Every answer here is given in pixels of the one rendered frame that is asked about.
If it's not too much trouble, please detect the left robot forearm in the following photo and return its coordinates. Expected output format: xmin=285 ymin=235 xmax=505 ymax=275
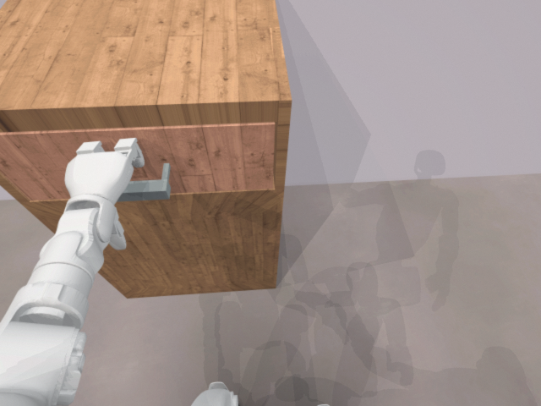
xmin=0 ymin=195 xmax=116 ymax=336

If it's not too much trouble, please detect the robot left shin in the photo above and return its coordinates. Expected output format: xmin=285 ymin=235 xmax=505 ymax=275
xmin=208 ymin=382 xmax=228 ymax=390

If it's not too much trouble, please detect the left robot upper arm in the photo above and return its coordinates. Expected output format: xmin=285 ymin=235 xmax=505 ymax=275
xmin=0 ymin=321 xmax=87 ymax=406

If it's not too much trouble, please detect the cabinet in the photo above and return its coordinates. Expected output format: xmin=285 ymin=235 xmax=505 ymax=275
xmin=0 ymin=0 xmax=292 ymax=299

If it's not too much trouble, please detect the handle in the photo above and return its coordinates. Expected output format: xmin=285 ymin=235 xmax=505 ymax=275
xmin=117 ymin=163 xmax=171 ymax=202

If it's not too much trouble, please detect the left robot hand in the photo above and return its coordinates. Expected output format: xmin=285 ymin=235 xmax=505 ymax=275
xmin=65 ymin=138 xmax=145 ymax=250

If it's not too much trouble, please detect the drawer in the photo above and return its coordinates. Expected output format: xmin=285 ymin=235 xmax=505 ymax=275
xmin=0 ymin=122 xmax=275 ymax=200

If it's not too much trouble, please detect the robot left thigh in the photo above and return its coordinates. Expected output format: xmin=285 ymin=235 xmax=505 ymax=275
xmin=191 ymin=388 xmax=238 ymax=406

